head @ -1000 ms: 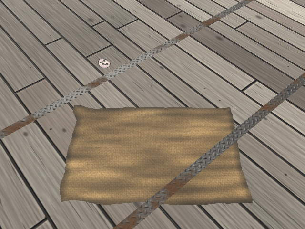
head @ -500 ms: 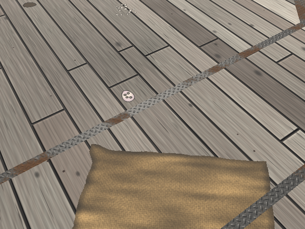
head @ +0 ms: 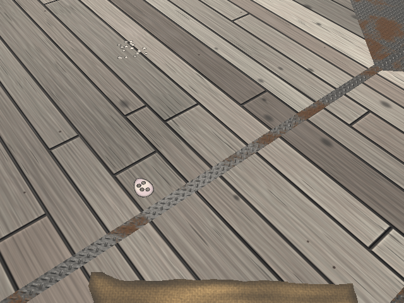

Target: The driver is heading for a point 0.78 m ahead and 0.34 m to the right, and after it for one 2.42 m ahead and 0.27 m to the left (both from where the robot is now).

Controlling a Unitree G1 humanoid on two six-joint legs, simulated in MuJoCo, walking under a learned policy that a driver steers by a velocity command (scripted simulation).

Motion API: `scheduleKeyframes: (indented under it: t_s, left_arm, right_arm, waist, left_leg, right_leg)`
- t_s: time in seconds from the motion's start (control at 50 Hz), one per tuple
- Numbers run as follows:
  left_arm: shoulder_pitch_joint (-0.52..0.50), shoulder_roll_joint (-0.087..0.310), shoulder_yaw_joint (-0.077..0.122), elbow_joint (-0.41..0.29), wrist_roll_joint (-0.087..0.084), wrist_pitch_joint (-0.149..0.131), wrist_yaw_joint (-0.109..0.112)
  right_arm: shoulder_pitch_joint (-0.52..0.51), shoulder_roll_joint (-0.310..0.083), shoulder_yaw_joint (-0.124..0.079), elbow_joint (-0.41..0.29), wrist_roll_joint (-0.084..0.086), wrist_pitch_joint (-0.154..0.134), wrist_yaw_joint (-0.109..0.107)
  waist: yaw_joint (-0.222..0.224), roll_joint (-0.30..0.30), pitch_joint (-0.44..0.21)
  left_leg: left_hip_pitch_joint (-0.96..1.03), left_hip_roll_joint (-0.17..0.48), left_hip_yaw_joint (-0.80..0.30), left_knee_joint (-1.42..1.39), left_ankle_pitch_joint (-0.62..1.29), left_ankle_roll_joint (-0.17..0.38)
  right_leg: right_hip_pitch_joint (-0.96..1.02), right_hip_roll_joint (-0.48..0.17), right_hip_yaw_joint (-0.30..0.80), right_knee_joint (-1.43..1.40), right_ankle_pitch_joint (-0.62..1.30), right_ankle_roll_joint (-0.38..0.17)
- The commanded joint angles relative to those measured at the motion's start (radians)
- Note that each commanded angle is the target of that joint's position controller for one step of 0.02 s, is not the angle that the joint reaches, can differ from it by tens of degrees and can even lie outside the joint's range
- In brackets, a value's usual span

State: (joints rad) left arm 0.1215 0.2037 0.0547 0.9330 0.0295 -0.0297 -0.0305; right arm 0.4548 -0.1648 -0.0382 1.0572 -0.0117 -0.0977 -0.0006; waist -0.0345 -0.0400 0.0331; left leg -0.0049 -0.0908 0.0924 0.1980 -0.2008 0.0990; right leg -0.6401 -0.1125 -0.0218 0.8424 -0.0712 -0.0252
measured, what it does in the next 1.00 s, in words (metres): walks ahead, turning right: right foot, then left foot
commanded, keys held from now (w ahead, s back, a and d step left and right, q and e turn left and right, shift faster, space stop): w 0.08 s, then w+e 0.92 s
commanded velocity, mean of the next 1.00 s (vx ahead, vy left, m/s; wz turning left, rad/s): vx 0.50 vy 0.00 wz -0.41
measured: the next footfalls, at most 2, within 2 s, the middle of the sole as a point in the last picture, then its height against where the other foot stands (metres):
right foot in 0.22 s outside the picture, level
left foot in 0.78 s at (199, 264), level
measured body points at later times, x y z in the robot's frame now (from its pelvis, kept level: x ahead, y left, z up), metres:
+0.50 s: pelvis +0.27 -0.06 +0.00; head +0.29 -0.08 +0.45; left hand +0.29 +0.20 -0.14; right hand +0.37 -0.32 -0.13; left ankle +0.39 +0.10 -0.68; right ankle +0.25 -0.10 -0.75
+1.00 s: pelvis +0.54 -0.07 +0.00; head +0.57 -0.07 +0.45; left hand +0.75 +0.14 -0.13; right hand +0.50 -0.35 -0.12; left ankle +0.59 +0.01 -0.75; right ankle +0.48 -0.18 -0.66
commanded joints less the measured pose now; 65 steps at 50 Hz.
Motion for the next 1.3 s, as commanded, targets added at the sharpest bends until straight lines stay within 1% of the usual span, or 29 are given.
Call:
scheduleKeyframes:
  t_s: [0.02,0.08,0.14,0.18,0.2,0.22,0.24,0.26,0.28,0.3,0.34,0.38,0.44,0.56,0.66,0.72,0.76,0.78,0.8,0.82,0.84,0.86,0.88,0.92,1.0,1.12,1.22,1.26,1.3]
  left_arm:
    - [-0.107,0.023,-0.007,-0.078,-0.007,-0.011,-0.001]
    - [-0.174,0.03,-0.01,-0.105,-0.007,-0.018,0.001]
    - [-0.157,0.04,-0.006,-0.111,-0.009,-0.028,0.003]
    - [-0.033,0.061,0.009,-0.075,-0.007,-0.035,0.012]
    - [0.109,0.072,0.021,-0.026,-0.004,-0.042,0.017]
    - [0.266,0.118,0.04,0.02,0.013,-0.048,0.024]
    - [0.393,0.234,0.073,0.031,0.029,-0.046,0.031]
    - [0.338,0.233,0.073,0.035,-0.005,-0.027,0.019]
    - [0.216,0.209,0.065,0.013,-0.022,-0.023,0.015]
    - [0.152,0.151,0.051,-0.002,-0.022,-0.024,0.014]
    - [0.12,0.094,0.032,0.003,-0.028,-0.035,0.023]
    - [0.156,0.105,0.032,0.01,-0.029,-0.051,0.028]
    - [0.218,0.149,0.041,0.011,-0.031,-0.054,0.031]
    - [0.348,0.154,0.041,0.005,-0.029,-0.042,0.031]
    - [0.402,0.169,0.045,-0.01,-0.014,-0.035,0.044]
    - [0.345,0.198,0.054,-0.039,-0.01,-0.035,0.054]
    - [0.286,0.218,0.06,-0.06,-0.016,-0.043,0.041]
    - [0.281,0.184,0.051,-0.083,-0.029,-0.053,0.03]
    - [0.344,0.08,0.029,-0.119,-0.061,-0.053,0.031]
    - [0.408,0.141,0.037,-0.127,-0.041,-0.043,0.036]
    - [0.371,0.167,0.04,-0.1,-0.018,-0.026,0.039]
    - [0.296,0.153,0.036,-0.105,-0.009,-0.022,0.026]
    - [0.269,0.134,0.035,-0.113,-0.006,-0.016,0.017]
    - [0.253,0.126,0.034,-0.125,0.01,0.008,-0.002]
    - [0.149,0.114,0.027,-0.179,0.008,0.028,-0.024]
    - [-0.053,0.086,0.002,-0.256,0.003,0.021,-0.048]
    - [-0.166,0.097,-0.004,-0.311,0.013,0.019,-0.056]
    - [-0.139,0.111,0.003,-0.311,0.019,0.02,-0.048]
    - [0.07,0.127,0.019,-0.247,0.033,0.004,-0.03]
  right_arm:
    - [0.057,-0.12,-0.015,-0.028,0.0,-0.013,-0.006]
    - [0.099,-0.123,-0.015,-0.009,-0.008,-0.009,-0.013]
    - [0.074,-0.138,-0.021,-0.003,-0.017,-0.007,-0.023]
    - [0.048,-0.157,-0.027,-0.002,-0.022,-0.005,-0.029]
    - [0.03,-0.164,-0.029,-0.005,-0.019,0.002,-0.028]
    - [0.019,-0.158,-0.026,-0.022,-0.012,0.003,-0.028]
    - [0.082,-0.087,-0.011,-0.064,0.025,0.0,-0.013]
    - [0.057,-0.128,-0.026,-0.074,0.008,-0.006,-0.003]
    - [-0.051,-0.141,-0.03,-0.113,-0.007,-0.008,0.001]
    - [-0.117,-0.144,-0.029,-0.134,-0.007,-0.019,0.005]
    - [-0.128,-0.126,-0.03,-0.149,-0.024,-0.003,0.004]
    - [-0.121,-0.106,-0.027,-0.158,-0.037,0.027,0.008]
    - [-0.224,-0.112,-0.027,-0.208,-0.035,0.048,0.012]
    - [-0.458,-0.126,-0.022,-0.306,-0.026,0.053,0.019]
    - [-0.591,-0.132,-0.007,-0.379,-0.016,0.04,0.025]
    - [-0.522,-0.163,-0.01,-0.385,-0.009,0.024,0.021]
    - [-0.303,-0.211,-0.031,-0.325,-0.008,0.007,0.002]
    - [-0.156,-0.269,-0.047,-0.308,-0.028,-0.005,-0.014]
    - [-0.081,-0.354,-0.063,-0.318,-0.055,0.002,-0.026]
    - [-0.124,-0.351,-0.069,-0.314,-0.039,0.02,-0.019]
    - [-0.205,-0.242,-0.048,-0.338,-0.031,0.027,-0.014]
    - [-0.25,-0.172,-0.029,-0.34,-0.023,0.026,-0.01]
    - [-0.262,-0.156,-0.022,-0.333,-0.027,0.023,-0.01]
    - [-0.225,-0.162,-0.022,-0.303,-0.019,0.008,-0.01]
    - [-0.167,-0.182,-0.032,-0.276,-0.004,-0.018,-0.001]
    - [-0.113,-0.195,-0.036,-0.246,-0.006,-0.012,0.001]
    - [-0.04,-0.238,-0.047,-0.213,-0.007,0.007,-0.011]
    - [-0.028,-0.266,-0.052,-0.202,-0.009,0.023,-0.017]
    - [-0.006,-0.266,-0.043,-0.186,-0.004,0.04,-0.017]
  waist:
    - [-0.004,0.104,0.067]
    - [-0.022,0.109,0.079]
    - [0.006,0.114,0.072]
    - [0.064,0.125,0.002]
    - [0.124,0.106,-0.069]
    - [0.182,0.083,-0.152]
    - [0.178,-0.112,-0.283]
    - [0.138,-0.116,-0.311]
    - [0.096,-0.041,-0.15]
    - [0.08,0.024,-0.061]
    - [0.014,0.04,0.009]
    - [-0.002,0.019,-0.01]
    - [0.014,0.007,0.011]
    - [0.1,-0.017,0.018]
    - [0.139,-0.035,0.022]
    - [0.084,-0.055,0.006]
    - [-0.02,-0.016,-0.099]
    - [-0.077,0.057,-0.222]
    - [-0.059,0.246,-0.343]
    - [0.004,0.337,-0.373]
    - [0.026,0.166,-0.211]
    - [0.02,0.069,-0.098]
    - [0.034,0.083,-0.053]
    - [0.049,0.139,-0.025]
    - [0.05,0.13,-0.03]
    - [0.014,0.125,0.021]
    - [-0.017,0.127,0.048]
    - [0.002,0.147,0.016]
    - [0.093,0.125,-0.104]
  left_leg:
    - [-0.016,0.265,-0.135,-0.078,0.398,0.084]
    - [0.079,0.291,-0.13,-0.048,0.46,0.096]
    - [0.145,0.319,-0.076,0.018,0.623,0.082]
    - [0.153,0.319,-0.03,0.189,0.887,0.057]
    - [0.128,0.295,0.005,0.364,0.913,0.039]
    - [-0.039,0.271,0.03,0.588,0.73,0.016]
    - [-0.392,0.129,0.076,1.0,0.236,-0.035]
    - [-0.581,0.023,-0.067,1.175,-0.289,-0.038]
    - [-0.678,0.103,-0.13,1.187,-0.205,-0.027]
    - [-0.668,0.142,-0.129,1.122,-0.12,-0.029]
    - [-0.565,0.188,-0.132,0.983,-0.074,-0.053]
    - [-0.519,0.187,-0.118,0.925,-0.07,-0.083]
    - [-0.584,0.192,-0.098,0.815,0.004,-0.124]
    - [-0.698,0.169,-0.101,0.586,0.177,-0.152]
    - [-0.697,0.122,-0.101,0.449,0.152,-0.136]
    - [-0.514,0.094,-0.114,0.332,0.095,-0.104]
    - [-0.184,0.062,-0.097,0.241,0.09,-0.064]
    - [0.055,0.208,-0.23,0.225,-0.005,-0.021]
    - [0.311,0.484,-0.589,0.184,-0.081,0.045]
    - [0.277,0.559,-0.878,0.103,-0.14,0.121]
    - [0.131,0.517,-0.746,0.088,-0.225,0.11]
    - [-0.002,0.451,-0.574,0.06,-0.175,0.09]
    - [-0.077,0.403,-0.456,0.029,-0.087,0.061]
    - [-0.138,0.356,-0.312,0.003,0.087,0.044]
    - [-0.098,0.364,-0.178,-0.032,0.259,0.063]
    - [-0.078,0.324,0.01,-0.049,0.311,0.039]
    - [0.039,0.367,0.082,0.007,0.44,0.017]
    - [0.088,0.373,0.124,0.135,0.732,0.003]
    - [0.029,0.362,0.148,0.426,0.85,-0.007]
  right_leg:
    - [-0.017,0.03,-0.047,-0.124,0.069,0.001]
    - [-0.024,0.049,-0.061,-0.205,0.049,-0.022]
    - [0.046,0.082,-0.078,-0.269,-0.038,-0.074]
    - [0.216,0.149,-0.104,-0.295,-0.108,-0.12]
    - [0.371,0.186,-0.122,-0.356,-0.077,-0.144]
    - [0.609,0.112,-0.02,-0.364,-0.075,-0.187]
    - [0.918,-0.179,0.437,-0.4,-0.117,-0.33]
    - [0.939,-0.256,0.762,-0.563,-0.127,-0.384]
    - [0.81,-0.218,0.615,-0.577,-0.21,-0.351]
    - [0.67,-0.184,0.508,-0.612,-0.164,-0.316]
    - [0.489,-0.087,0.361,-0.649,-0.008,-0.248]
    - [0.447,-0.048,0.305,-0.653,0.091,-0.244]
    - [0.433,-0.021,0.282,-0.68,0.097,-0.245]
    - [0.572,-0.004,0.316,-0.652,0.17,-0.199]
    - [0.685,-0.018,0.36,-0.565,0.305,-0.204]
    - [0.653,-0.023,0.385,-0.491,0.388,-0.16]
    - [0.571,0.042,0.35,-0.271,0.514,-0.113]
    - [0.449,0.104,0.305,-0.04,0.339,-0.092]
    - [0.172,0.232,0.18,0.247,-0.274,-0.062]
    - [0.043,0.222,0.139,0.395,-0.475,-0.069]
    - [0.006,0.148,0.139,0.445,-0.386,-0.068]
    - [0.017,0.117,0.126,0.407,-0.311,-0.058]
    - [0.041,0.091,0.117,0.362,-0.277,-0.051]
    - [0.068,0.067,0.099,0.332,-0.254,-0.037]
    - [-0.028,0.048,0.083,0.301,-0.16,-0.023]
    - [-0.029,0.043,0.01,0.006,0.046,-0.014]
    - [0.035,0.071,-0.077,-0.184,-0.046,-0.065]
    - [0.121,0.129,-0.118,-0.223,-0.158,-0.103]
    - [0.413,0.203,-0.105,-0.335,-0.158,-0.153]
Over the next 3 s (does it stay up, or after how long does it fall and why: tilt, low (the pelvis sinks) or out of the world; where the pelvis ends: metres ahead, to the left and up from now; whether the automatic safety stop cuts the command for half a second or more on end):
stays up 1.47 -0.45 -0.03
